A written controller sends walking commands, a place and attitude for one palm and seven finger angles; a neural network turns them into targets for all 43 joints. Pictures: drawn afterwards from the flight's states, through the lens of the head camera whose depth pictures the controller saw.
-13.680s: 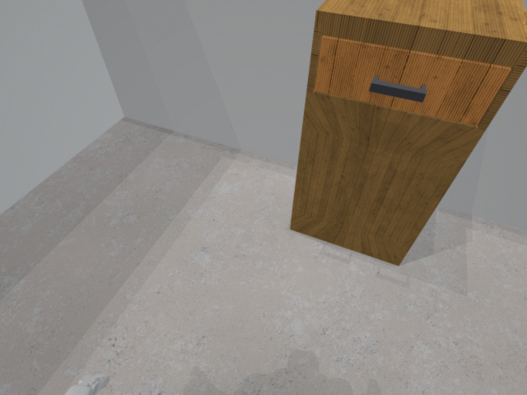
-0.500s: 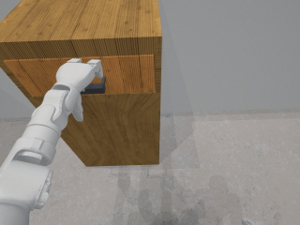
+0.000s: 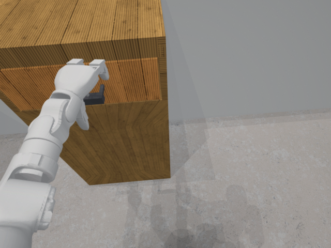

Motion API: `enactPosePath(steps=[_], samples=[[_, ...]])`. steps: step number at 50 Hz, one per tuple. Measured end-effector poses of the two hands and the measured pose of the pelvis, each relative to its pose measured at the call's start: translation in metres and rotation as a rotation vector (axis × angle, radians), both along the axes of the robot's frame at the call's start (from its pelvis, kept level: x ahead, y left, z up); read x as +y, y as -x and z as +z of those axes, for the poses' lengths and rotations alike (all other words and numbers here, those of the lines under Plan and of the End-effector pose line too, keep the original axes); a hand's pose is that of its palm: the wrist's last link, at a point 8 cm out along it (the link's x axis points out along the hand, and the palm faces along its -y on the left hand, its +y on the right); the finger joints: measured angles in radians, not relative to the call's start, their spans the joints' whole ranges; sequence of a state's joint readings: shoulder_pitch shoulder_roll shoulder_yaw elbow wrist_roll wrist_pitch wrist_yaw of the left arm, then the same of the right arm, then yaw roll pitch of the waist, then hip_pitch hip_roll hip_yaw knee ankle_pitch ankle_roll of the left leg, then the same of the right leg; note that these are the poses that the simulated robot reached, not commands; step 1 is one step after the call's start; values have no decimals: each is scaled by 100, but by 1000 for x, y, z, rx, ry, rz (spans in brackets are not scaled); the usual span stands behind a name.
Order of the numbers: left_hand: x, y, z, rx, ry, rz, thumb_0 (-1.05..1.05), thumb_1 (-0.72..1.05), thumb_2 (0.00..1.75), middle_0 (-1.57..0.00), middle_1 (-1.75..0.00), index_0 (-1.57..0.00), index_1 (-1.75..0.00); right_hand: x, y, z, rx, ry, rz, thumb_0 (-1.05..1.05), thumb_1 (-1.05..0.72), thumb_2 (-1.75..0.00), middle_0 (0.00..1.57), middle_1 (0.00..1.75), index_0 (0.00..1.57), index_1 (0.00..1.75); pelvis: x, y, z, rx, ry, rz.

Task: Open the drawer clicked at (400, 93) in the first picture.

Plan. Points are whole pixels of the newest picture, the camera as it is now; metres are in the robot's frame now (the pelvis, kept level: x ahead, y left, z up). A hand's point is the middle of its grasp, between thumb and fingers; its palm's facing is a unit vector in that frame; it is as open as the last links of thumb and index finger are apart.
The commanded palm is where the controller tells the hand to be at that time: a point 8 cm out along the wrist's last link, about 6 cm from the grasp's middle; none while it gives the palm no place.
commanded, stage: move the hooked fingers above the handle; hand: left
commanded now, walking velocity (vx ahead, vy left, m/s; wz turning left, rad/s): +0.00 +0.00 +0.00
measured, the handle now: (80, 94) +0.52 +0.26 +0.05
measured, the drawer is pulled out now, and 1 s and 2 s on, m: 0.00 0.00 0.00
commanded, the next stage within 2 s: lower the fingers behind the handle in 1.58 s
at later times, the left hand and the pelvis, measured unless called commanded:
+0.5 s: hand (75, 98) +0.45 +0.23 +0.11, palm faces -0.01 +0.00 -1.00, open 13.8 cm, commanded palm +0.45 +0.25 +0.17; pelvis -0.01 +0.00 +0.00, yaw +1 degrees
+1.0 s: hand (75, 100) +0.45 +0.24 +0.10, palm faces -0.10 +0.01 -0.99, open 13.8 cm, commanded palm +0.44 +0.25 +0.17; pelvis -0.01 +0.00 +0.00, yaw -1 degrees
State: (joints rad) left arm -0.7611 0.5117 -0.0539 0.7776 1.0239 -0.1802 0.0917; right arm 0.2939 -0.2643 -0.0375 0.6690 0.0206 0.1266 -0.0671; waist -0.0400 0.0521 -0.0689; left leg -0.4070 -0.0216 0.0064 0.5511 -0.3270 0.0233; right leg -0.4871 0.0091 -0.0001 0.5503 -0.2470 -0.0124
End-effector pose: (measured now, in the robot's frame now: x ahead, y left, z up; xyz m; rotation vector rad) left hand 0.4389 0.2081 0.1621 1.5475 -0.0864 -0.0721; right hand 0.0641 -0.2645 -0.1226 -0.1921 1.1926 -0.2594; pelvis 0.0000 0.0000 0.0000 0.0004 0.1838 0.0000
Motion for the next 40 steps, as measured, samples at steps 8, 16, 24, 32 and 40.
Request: enactPosePath(steps=[8, 16, 24, 32, 40], samples=[[24, -10, 24, -81, -29, 168, 0, -49, 30, -40, -125, -33, -122, 4, -4, -5, -9, -34, 0, 1, -91, -90, 20, 30, 20, 30, 3, 2, 1, 11, -1, -15], [45, 0, 7, 107, -47, 254, 0, -49, 30, -35, -122, -33, -123, 3, -6, 4, -49, -18, -14, 1, -90, -90, 21, 30, 20, 30, 1, 4, 3, -11, -3, -17], [27, 12, -2, 43, -33, 42, 0, -49, 30, -33, -120, -32, -121, -6, 0, 7, -11, 42, 25, 1, -90, -90, 21, 30, 20, 30, 3, 6, -1, -5, 5, 14], [30, -11, 20, -85, -24, 136, 0, -49, 30, -36, -124, -32, -121, 2, 7, -1, 8, 3, 11, 1, -91, -90, 20, 30, 20, 30, 7, 6, -2, 21, 4, 5], [23, -15, 30, -8, -37, 212, 0, -49, 30, -36, -124, -35, -128, 15, 14, -6, 6, -49, -16, 1, -90, -90, 21, 30, 20, 30, 7, 6, 0, 6, -1, -11]])
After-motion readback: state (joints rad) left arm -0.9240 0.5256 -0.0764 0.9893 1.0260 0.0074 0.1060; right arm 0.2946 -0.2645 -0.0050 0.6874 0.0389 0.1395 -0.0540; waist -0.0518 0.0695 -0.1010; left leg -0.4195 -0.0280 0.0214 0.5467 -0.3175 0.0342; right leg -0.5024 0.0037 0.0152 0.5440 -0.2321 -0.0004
